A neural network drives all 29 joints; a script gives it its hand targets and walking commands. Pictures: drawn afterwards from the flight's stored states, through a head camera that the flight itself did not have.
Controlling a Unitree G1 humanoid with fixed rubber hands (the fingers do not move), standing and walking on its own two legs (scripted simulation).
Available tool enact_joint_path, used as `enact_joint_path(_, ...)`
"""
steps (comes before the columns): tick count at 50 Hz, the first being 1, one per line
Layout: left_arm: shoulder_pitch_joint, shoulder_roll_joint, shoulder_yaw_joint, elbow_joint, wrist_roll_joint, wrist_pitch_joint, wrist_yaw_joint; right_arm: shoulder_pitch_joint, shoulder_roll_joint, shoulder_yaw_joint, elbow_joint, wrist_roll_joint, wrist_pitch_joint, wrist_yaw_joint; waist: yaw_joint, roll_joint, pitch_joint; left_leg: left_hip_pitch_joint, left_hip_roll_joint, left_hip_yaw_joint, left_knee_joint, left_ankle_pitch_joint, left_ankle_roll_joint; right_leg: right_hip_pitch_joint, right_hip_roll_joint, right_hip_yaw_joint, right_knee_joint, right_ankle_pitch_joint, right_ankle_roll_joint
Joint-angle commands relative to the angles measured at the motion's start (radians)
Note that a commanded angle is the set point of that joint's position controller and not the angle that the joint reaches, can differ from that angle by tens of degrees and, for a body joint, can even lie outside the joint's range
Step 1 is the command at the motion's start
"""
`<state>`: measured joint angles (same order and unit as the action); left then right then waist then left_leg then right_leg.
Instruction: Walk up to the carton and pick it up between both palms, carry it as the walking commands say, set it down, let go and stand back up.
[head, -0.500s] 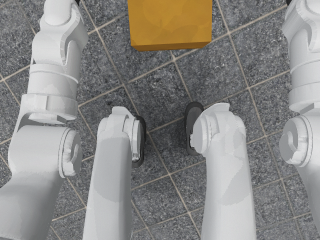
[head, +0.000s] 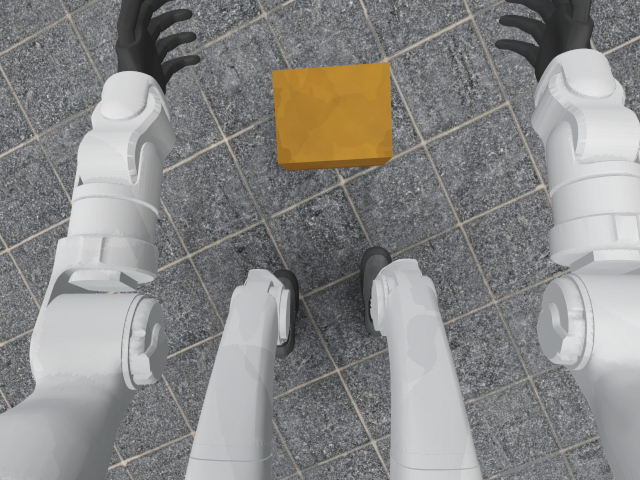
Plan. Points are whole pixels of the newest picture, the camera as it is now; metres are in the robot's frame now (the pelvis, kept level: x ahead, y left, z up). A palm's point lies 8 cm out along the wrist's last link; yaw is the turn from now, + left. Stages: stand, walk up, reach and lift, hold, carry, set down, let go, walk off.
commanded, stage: set down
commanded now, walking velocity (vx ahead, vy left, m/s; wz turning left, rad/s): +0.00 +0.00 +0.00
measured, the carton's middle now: (333, 122) +0.55 -0.01 -0.53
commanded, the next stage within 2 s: let go in 0.24 s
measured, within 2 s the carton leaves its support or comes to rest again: neither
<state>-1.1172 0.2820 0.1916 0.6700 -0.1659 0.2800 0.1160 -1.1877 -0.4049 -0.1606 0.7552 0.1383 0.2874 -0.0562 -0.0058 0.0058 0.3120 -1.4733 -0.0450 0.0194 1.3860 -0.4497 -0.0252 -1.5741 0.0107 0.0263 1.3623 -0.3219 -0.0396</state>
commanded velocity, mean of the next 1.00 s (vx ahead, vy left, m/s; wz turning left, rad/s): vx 0.00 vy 0.00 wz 0.00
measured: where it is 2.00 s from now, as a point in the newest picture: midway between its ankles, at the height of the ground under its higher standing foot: (329, 317)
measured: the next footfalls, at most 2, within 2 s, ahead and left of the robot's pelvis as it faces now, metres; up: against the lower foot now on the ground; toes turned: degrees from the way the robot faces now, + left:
none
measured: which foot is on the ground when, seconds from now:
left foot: down 0.00-1.00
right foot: down 0.00-1.00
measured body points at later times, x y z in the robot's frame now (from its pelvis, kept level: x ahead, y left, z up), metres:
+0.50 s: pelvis +0.07 +0.00 +0.09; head +0.35 -0.02 +0.44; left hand +0.52 +0.18 -0.04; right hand +0.50 -0.23 -0.05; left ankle +0.09 +0.13 -0.57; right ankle +0.14 -0.09 -0.57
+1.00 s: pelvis +0.13 +0.02 +0.16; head +0.22 +0.01 +0.60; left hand +0.34 +0.25 +0.08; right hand +0.32 -0.21 +0.07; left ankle +0.09 +0.13 -0.57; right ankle +0.14 -0.10 -0.57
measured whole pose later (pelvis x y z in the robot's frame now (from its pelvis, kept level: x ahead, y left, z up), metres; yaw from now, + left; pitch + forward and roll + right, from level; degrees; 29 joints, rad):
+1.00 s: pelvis +0.13 +0.02 +0.16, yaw -1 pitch +11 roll -1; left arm 0.13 0.18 0.06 0.46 0.01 0.00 -0.04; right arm 0.12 -0.16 -0.09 0.48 -0.04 0.00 0.04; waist 0.00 0.04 0.00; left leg -0.44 -0.03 -0.04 0.55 -0.31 0.02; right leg -0.50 0.01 0.00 0.51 -0.21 0.00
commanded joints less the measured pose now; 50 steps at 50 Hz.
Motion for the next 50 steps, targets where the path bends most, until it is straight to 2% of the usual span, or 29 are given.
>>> enact_joint_path(1,-0.268,0.153,0.063,-0.154,0.027,-0.084,-0.013,-0.302,-0.136,-0.050,-0.123,-0.030,-0.076,0.003,0.040,-0.094,-1.604,0.115,-0.044,0.048,-0.221,0.100,0.004,1.022,0.028,0.074,-0.136,0.237,0.040)
enact_joint_path(4,-0.222,0.127,0.059,-0.006,0.062,-0.104,-0.040,-0.256,-0.110,-0.064,-0.002,-0.077,-0.105,0.032,0.041,-0.104,-1.406,0.151,-0.026,0.024,-0.321,0.104,0.007,0.876,0.027,0.042,-0.231,0.183,0.045)
enact_joint_path(5,-0.184,0.068,0.043,0.014,0.055,-0.125,-0.041,-0.159,-0.074,-0.095,0.070,-0.099,-0.131,0.042,-0.024,-0.074,-1.325,0.197,-0.024,0.018,-0.345,0.149,-0.005,0.822,0.037,0.016,-0.254,0.210,0.053)
enact_joint_path(7,-0.120,0.088,0.097,0.035,0.114,-0.155,-0.061,-0.165,-0.029,-0.085,0.016,-0.095,-0.160,0.040,0.076,-0.073,-1.330,0.211,-0.021,0.013,-0.396,0.211,0.003,0.900,0.022,0.062,-0.326,0.284,0.043)
enact_joint_path(8,-0.133,0.047,0.077,0.025,0.087,-0.162,-0.076,-0.147,-0.023,-0.062,0.051,-0.119,-0.168,0.052,0.030,-0.082,-1.311,0.147,-0.023,0.027,-0.395,0.164,-0.001,0.940,0.017,0.063,-0.338,0.256,0.041)
enact_joint_path(11,-0.112,0.009,0.070,0.095,0.125,-0.196,-0.088,-0.141,0.044,-0.067,0.109,-0.146,-0.195,0.054,0.045,-0.075,-1.146,0.103,-0.018,0.007,-0.440,0.185,-0.009,0.871,0.005,0.065,-0.366,0.275,0.047)
enact_joint_path(12,-0.090,0.017,0.096,0.115,0.147,-0.197,-0.098,-0.123,0.037,-0.101,0.056,-0.173,-0.200,0.047,0.002,-0.077,-1.162,0.090,-0.020,0.011,-0.424,0.139,-0.007,0.907,0.008,0.073,-0.387,0.223,0.051)
enact_joint_path(14,-0.057,-0.030,0.109,0.159,0.196,-0.204,-0.091,-0.050,0.059,-0.169,0.146,-0.222,-0.204,0.057,-0.015,-0.026,-1.105,0.154,-0.013,-0.002,-0.477,0.213,-0.025,0.813,0.021,0.026,-0.383,0.294,0.059)
enact_joint_path(17,0.007,0.027,0.178,0.089,0.241,-0.232,-0.081,-0.011,0.062,-0.154,0.069,-0.259,-0.223,0.044,0.041,-0.068,-1.211,0.171,-0.022,0.015,-0.474,0.320,-0.032,0.924,0.014,0.051,-0.397,0.445,0.058)
enact_joint_path(20,0.156,0.054,0.150,0.054,0.256,-0.227,-0.103,0.137,0.113,-0.156,-0.006,-0.264,-0.207,0.018,0.015,-0.087,-1.423,0.230,-0.035,0.026,-0.498,0.347,-0.017,1.196,0.004,0.077,-0.405,0.634,0.061)
enact_joint_path(24,0.267,0.082,0.053,-0.179,0.229,-0.213,-0.097,0.216,0.009,-0.129,-0.330,-0.245,-0.220,0.023,-0.016,-0.101,-1.616,0.381,-0.034,0.004,-0.511,0.541,-0.025,1.314,0.016,0.040,-0.387,0.899,0.052)
enact_joint_path(25,0.373,0.041,0.017,-0.263,0.214,-0.205,-0.108,0.414,0.069,-0.091,-0.254,-0.225,-0.201,0.035,0.007,-0.003,-1.558,0.447,-0.034,0.002,-0.543,0.600,-0.040,1.328,0.014,0.048,-0.427,0.914,0.041)
enact_joint_path(26,0.426,0.042,0.044,-0.255,0.222,-0.196,-0.105,0.383,0.008,-0.092,-0.397,-0.228,-0.210,0.044,0.000,-0.060,-1.550,0.502,-0.025,-0.013,-0.549,0.582,-0.024,1.310,0.021,0.041,-0.446,0.855,0.044)
enact_joint_path(27,0.509,0.038,0.020,-0.309,0.234,-0.187,-0.106,0.479,0.077,-0.047,-0.416,-0.193,-0.194,0.050,0.062,-0.033,-1.640,0.562,-0.037,-0.016,-0.559,0.659,-0.029,1.390,0.012,0.052,-0.441,0.935,0.045)
enact_joint_path(28,0.503,0.036,0.008,-0.214,0.197,-0.185,-0.122,0.460,0.080,-0.048,-0.342,-0.203,-0.202,0.058,0.011,-0.063,-1.351,0.485,-0.015,-0.031,-0.591,0.490,-0.012,1.281,0.005,0.056,-0.480,0.785,0.039)
enact_joint_path(29,0.507,0.039,0.009,-0.341,0.197,-0.203,-0.121,0.515,0.026,-0.083,-0.403,-0.213,-0.207,0.060,-0.002,-0.049,-1.423,0.497,-0.009,-0.035,-0.606,0.526,-0.018,1.331,0.013,0.060,-0.482,0.817,0.031)
enact_joint_path(31,0.651,0.019,-0.008,-0.320,0.194,-0.212,-0.129,0.590,0.047,-0.066,-0.440,-0.192,-0.233,0.075,-0.001,-0.029,-1.354,0.600,-0.013,-0.040,-0.624,0.526,-0.017,1.302,0.016,0.042,-0.530,0.734,0.035)
enact_joint_path(32,0.692,0.007,-0.057,-0.323,0.186,-0.228,-0.137,0.720,0.114,-0.020,-0.338,-0.148,-0.230,0.082,0.018,0.015,-1.233,0.650,0.003,-0.059,-0.668,0.559,-0.013,1.254,0.008,0.039,-0.557,0.715,0.043)
enact_joint_path(33,0.658,0.002,-0.033,-0.337,0.172,-0.247,-0.146,0.672,0.067,-0.052,-0.397,-0.181,-0.249,0.087,-0.027,-0.029,-1.224,0.599,0.000,-0.052,-0.646,0.520,-0.012,1.269,0.011,0.057,-0.567,0.733,0.031)
enact_joint_path(34,0.694,-0.018,-0.052,-0.294,0.174,-0.237,-0.142,0.728,0.132,-0.013,-0.350,-0.139,-0.248,0.091,0.024,0.036,-1.143,0.676,0.010,-0.075,-0.691,0.532,-0.012,1.192,0.011,0.027,-0.577,0.603,0.038)
enact_joint_path(36,0.804,0.000,-0.032,-0.325,0.190,-0.260,-0.148,0.871,0.111,-0.036,-0.331,-0.183,-0.269,0.094,0.001,0.002,-1.109,0.753,0.018,-0.061,-0.703,0.518,-0.012,1.247,0.014,0.044,-0.638,0.570,0.030)
enact_joint_path(37,0.842,0.021,-0.035,-0.244,0.189,-0.263,-0.140,0.841,0.119,-0.007,-0.329,-0.152,-0.278,0.100,0.039,0.041,-1.001,0.737,0.022,-0.066,-0.736,0.468,-0.014,1.230,0.007,0.027,-0.633,0.496,0.035)
enact_joint_path(39,0.879,-0.015,-0.062,-0.262,0.165,-0.285,-0.150,0.930,0.116,-0.032,-0.305,-0.185,-0.301,0.101,-0.026,-0.023,-0.944,0.774,0.034,-0.084,-0.755,0.475,-0.011,1.260,0.018,0.029,-0.672,0.488,0.029)
enact_joint_path(41,0.984,-0.024,-0.078,-0.305,0.166,-0.302,-0.141,1.087,0.145,-0.004,-0.285,-0.183,-0.303,0.095,0.004,0.060,-0.907,0.870,0.031,-0.080,-0.798,0.515,-0.020,1.326,0.012,0.027,-0.703,0.496,0.033)
enact_joint_path(42,1.111,-0.018,-0.081,-0.284,0.168,-0.307,-0.147,1.155,0.130,-0.024,-0.341,-0.205,-0.322,0.088,-0.019,0.005,-0.863,0.900,0.036,-0.083,-0.819,0.511,-0.016,1.378,0.018,0.029,-0.729,0.509,0.030)
enact_joint_path(45,1.148,-0.015,-0.089,-0.291,0.181,-0.313,-0.145,1.173,0.123,0.008,-0.348,-0.181,-0.335,0.103,0.010,0.083,-0.750,0.997,0.030,-0.096,-0.867,0.537,-0.022,1.394,0.024,0.006,-0.779,0.451,0.022)
enact_joint_path(47,1.223,-0.016,-0.101,-0.357,0.173,-0.323,-0.153,1.293,0.139,0.007,-0.416,-0.200,-0.337,0.093,-0.031,-0.006,-0.739,1.026,0.031,-0.090,-0.894,0.515,-0.011,1.519,0.026,0.013,-0.817,0.511,0.030)
enact_joint_path(48,1.209,0.021,-0.088,-0.369,0.183,-0.326,-0.148,1.278,0.118,0.007,-0.416,-0.192,-0.333,0.086,-0.008,0.043,-0.643,1.065,0.045,-0.097,-0.922,0.475,-0.009,1.489,0.029,-0.007,-0.820,0.413,0.044)
enact_joint_path(50,1.304,-0.002,-0.102,-0.285,0.171,-0.302,-0.158,1.275,0.118,0.055,-0.457,-0.159,-0.319,0.100,0.006,0.002,-0.504,1.023,0.044,-0.083,-0.979,0.373,0.009,1.532,0.023,-0.023,-0.866,0.350,0.038)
